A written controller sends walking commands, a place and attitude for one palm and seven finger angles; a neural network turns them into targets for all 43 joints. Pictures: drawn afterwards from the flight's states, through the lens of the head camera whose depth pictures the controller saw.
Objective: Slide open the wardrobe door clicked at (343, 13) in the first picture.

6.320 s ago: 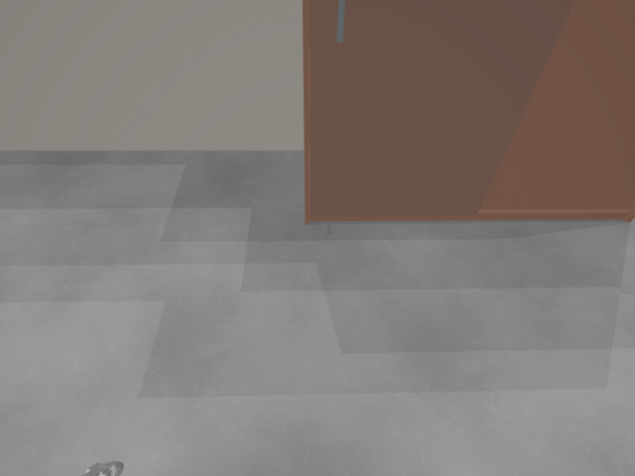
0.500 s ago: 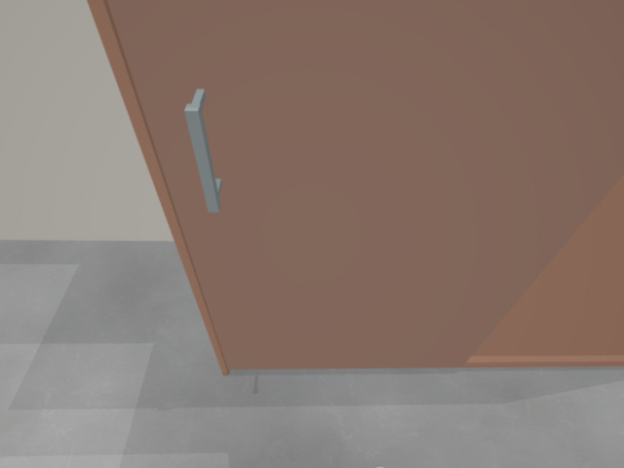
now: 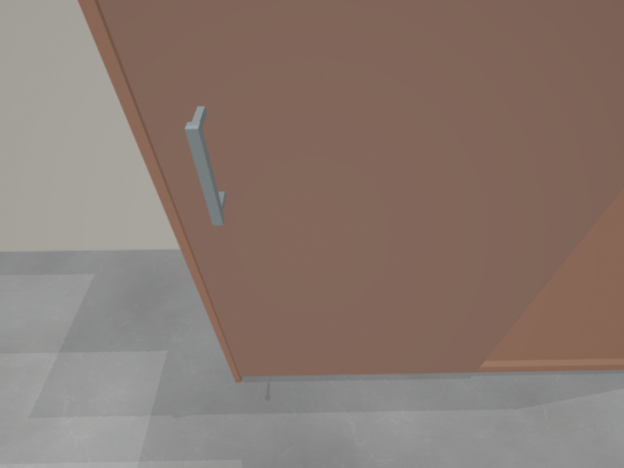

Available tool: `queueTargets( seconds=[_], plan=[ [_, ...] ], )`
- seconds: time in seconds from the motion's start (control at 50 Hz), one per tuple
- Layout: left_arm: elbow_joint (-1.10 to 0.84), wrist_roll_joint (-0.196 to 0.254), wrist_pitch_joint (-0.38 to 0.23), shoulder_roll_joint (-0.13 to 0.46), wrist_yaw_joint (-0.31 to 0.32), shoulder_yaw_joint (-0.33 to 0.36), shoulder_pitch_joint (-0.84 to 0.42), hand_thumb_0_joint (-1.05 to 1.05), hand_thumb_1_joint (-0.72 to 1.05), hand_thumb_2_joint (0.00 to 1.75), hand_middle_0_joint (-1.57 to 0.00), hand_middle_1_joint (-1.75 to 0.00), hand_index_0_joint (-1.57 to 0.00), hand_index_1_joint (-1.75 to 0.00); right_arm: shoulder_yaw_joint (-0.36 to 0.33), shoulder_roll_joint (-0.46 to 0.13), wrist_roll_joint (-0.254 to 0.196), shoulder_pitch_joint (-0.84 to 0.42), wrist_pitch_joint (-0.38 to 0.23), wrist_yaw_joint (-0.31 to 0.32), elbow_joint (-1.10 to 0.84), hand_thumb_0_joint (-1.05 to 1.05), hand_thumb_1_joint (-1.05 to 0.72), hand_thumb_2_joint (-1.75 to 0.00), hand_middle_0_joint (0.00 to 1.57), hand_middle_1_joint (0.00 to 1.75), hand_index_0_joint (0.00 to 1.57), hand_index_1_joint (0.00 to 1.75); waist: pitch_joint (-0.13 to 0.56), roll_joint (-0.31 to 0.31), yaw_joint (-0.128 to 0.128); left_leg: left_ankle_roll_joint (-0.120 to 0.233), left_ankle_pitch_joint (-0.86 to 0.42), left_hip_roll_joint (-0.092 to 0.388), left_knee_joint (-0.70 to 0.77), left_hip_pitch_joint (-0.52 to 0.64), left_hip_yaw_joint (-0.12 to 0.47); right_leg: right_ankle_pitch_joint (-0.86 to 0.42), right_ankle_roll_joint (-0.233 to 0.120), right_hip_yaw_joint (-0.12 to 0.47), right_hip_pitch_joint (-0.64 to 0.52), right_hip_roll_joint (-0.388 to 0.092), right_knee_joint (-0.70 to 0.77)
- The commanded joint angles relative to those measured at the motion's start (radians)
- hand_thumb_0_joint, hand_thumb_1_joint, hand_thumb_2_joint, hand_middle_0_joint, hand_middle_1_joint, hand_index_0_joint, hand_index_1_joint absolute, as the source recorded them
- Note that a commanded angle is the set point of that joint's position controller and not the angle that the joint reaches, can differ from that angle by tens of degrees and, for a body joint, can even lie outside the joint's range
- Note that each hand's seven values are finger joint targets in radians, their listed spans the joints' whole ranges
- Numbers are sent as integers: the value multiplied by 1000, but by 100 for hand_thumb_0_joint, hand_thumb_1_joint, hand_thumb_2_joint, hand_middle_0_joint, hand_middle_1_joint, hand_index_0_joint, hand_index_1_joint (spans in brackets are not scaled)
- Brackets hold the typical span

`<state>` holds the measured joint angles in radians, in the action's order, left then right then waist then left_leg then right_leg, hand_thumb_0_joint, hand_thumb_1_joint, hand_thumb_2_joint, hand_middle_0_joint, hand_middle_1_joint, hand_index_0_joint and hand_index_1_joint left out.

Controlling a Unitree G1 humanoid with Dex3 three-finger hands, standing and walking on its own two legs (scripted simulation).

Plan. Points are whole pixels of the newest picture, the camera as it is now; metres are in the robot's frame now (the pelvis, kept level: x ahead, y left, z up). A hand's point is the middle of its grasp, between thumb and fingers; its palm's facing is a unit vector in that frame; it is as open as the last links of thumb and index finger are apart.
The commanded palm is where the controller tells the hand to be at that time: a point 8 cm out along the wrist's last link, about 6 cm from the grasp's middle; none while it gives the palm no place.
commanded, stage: come to a stop and stand still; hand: left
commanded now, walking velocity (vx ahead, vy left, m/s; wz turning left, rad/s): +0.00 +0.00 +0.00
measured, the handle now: (209, 170) +0.47 +0.18 +0.13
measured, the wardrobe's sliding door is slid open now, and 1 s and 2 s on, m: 0.00 0.00 0.00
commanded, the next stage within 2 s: look again from close up in 0.66 s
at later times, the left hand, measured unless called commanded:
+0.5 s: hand out of the picture +0.15 +0.22 -0.13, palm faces -0.04 -0.94 -0.34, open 7.4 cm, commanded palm none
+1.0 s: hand out of the picture +0.08 +0.24 -0.15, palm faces +0.00 -0.94 -0.33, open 7.4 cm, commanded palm none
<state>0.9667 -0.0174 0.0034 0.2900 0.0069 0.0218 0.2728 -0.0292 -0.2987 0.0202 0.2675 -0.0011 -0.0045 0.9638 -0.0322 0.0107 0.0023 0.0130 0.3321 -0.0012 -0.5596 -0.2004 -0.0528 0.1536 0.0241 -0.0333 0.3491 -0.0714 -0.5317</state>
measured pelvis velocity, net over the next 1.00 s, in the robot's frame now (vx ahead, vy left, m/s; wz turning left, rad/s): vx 0.03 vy -0.01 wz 0.02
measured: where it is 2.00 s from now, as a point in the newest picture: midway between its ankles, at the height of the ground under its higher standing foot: outside the picture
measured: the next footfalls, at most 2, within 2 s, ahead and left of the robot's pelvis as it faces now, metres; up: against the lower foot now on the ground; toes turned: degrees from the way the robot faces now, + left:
none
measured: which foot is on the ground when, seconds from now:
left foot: down 0.00-1.00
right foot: down 0.00-1.00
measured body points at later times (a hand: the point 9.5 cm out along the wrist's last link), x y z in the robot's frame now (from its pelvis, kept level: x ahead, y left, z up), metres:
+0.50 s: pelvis +0.02 -0.01 +0.01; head +0.03 -0.02 +0.46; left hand +0.15 +0.27 -0.11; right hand +0.10 -0.31 -0.12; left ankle -0.02 +0.11 -0.73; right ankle +0.08 -0.14 -0.73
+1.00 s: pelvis +0.03 -0.01 +0.01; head +0.03 -0.01 +0.46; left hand +0.08 +0.28 -0.12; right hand +0.10 -0.30 -0.12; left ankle -0.02 +0.11 -0.73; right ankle +0.08 -0.14 -0.73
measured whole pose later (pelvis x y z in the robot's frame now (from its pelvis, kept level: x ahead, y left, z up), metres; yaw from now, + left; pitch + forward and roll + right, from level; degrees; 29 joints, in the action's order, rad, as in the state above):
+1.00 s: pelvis +0.03 -0.01 +0.01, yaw +1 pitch -2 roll +0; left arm 1.10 -0.01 -0.01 0.33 0.01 0.00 0.16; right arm 0.00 -0.33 0.01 0.14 -0.01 -0.01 1.12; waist -0.04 0.00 0.01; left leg -0.01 0.26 0.02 -0.35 -0.05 -0.03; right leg 0.11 0.01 -0.07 0.20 -0.05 -0.35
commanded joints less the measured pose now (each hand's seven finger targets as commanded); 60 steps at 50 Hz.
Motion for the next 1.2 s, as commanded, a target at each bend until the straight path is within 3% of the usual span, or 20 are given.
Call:
queueTargets(
  seconds=[0.0, 0.12, 0.22, 0.5, 1.04, 1.18],
  plan=[
    [-70, 2, -36, 203, 14, 37, -69, 0, 90, 90, -20, -30, -20, -30, -41, -201, -3, -60, -40, 12, -57, 0, -90, -90, 20, 30, 20, 30, 36, -9, -6, 31, -77, 107, 192, -108, 129, -10, -59, 91, -164, -56, 75],
    [-54, 5, -35, 237, 13, 27, -141, 0, 90, 90, -20, -30, -20, -30, -31, -221, -3, -77, -35, 8, -13, 0, -90, -90, 20, 30, 20, 30, 27, -14, -12, 19, -74, 104, 213, -88, 115, 2, -58, 111, -183, -71, 121],
    [-45, 7, -38, 246, 13, 20, -183, 0, 90, 90, -20, -30, -20, -30, -24, -232, -4, -97, -35, 6, 9, 0, -90, -90, 20, 30, 20, 30, 62, -22, -14, 14, -146, 109, 218, -43, 105, -87, -57, 106, -219, -77, 127],
    [-14, 6, -40, 240, 15, 12, -210, 0, 90, 90, -20, -30, -20, -30, -17, -233, -6, -142, -31, 9, 47, 0, -90, -90, 20, 30, 20, 30, 81, -26, -15, 7, -227, 117, 241, 37, 93, -201, -51, 95, -253, -78, 157],
    [66, 6, -37, 234, 12, 10, -170, 0, 90, 90, -20, -30, -20, -30, -9, -229, -10, -143, -31, 10, 104, 0, -90, -90, 20, 30, 20, 30, 25, -10, -6, 3, -150, 126, 314, 31, 111, -83, -39, 79, -258, -78, 227],
    [67, 5, -37, 234, 14, 10, -176, 0, 90, 90, -20, -30, -20, -30, -9, -228, -10, -138, -32, 11, 108, 0, -90, -90, 20, 30, 20, 30, 27, -5, -6, 2, -182, 129, 317, 33, 112, -119, -38, 74, -270, -80, 222]
  ],
)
